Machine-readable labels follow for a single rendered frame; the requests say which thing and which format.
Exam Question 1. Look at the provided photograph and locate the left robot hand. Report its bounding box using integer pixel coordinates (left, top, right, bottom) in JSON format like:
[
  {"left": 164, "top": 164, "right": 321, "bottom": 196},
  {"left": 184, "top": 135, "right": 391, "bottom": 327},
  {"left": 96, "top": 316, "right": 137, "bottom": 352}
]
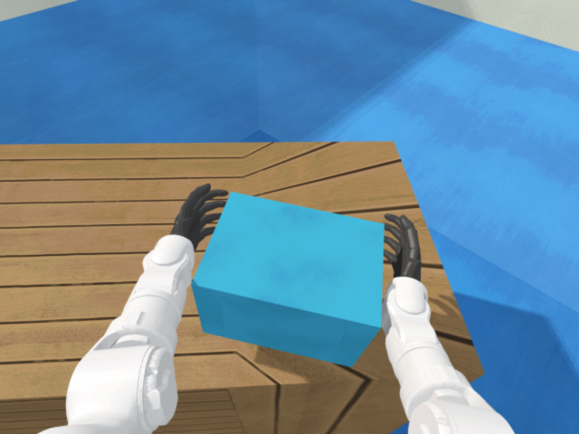
[{"left": 170, "top": 184, "right": 228, "bottom": 250}]

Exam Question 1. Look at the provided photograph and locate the right robot upper arm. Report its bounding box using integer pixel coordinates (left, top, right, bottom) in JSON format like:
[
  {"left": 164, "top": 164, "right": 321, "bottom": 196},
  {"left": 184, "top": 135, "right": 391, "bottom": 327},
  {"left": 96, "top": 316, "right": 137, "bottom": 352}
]
[{"left": 408, "top": 399, "right": 515, "bottom": 434}]

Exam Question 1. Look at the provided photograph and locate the carton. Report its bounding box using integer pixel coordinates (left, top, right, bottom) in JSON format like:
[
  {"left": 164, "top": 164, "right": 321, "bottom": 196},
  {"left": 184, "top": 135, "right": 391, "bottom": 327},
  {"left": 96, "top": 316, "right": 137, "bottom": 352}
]
[{"left": 191, "top": 192, "right": 384, "bottom": 367}]

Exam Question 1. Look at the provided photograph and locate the left robot upper arm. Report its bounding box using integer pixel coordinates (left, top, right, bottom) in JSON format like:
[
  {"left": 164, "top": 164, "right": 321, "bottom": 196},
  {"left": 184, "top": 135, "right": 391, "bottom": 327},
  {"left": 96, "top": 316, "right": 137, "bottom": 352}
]
[{"left": 38, "top": 344, "right": 178, "bottom": 434}]

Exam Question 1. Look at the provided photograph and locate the pedestal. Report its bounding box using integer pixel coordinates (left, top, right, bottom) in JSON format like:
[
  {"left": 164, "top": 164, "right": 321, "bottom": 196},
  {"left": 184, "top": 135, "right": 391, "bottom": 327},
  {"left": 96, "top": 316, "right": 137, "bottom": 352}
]
[{"left": 0, "top": 141, "right": 485, "bottom": 434}]

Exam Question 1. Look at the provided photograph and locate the robot left forearm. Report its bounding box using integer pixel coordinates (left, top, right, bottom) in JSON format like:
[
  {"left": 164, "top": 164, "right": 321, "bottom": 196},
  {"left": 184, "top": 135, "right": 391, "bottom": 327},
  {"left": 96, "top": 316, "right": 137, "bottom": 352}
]
[{"left": 66, "top": 235, "right": 195, "bottom": 423}]

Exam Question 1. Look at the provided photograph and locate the robot right forearm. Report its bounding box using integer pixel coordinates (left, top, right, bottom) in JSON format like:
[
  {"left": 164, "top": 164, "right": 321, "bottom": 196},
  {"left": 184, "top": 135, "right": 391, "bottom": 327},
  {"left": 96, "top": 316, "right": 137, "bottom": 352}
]
[{"left": 381, "top": 277, "right": 495, "bottom": 421}]

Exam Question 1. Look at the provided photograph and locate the right robot hand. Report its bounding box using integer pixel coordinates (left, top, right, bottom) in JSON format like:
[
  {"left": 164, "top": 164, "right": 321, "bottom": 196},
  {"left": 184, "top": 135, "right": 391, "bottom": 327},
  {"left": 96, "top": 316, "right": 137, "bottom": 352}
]
[{"left": 384, "top": 213, "right": 421, "bottom": 282}]

